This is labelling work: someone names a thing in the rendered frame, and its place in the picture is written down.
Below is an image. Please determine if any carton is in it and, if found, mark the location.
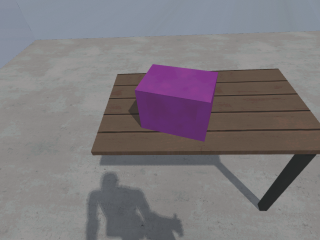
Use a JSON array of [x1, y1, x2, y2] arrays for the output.
[[135, 64, 218, 142]]

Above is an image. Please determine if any table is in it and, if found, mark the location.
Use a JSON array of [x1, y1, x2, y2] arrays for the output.
[[91, 68, 320, 211]]

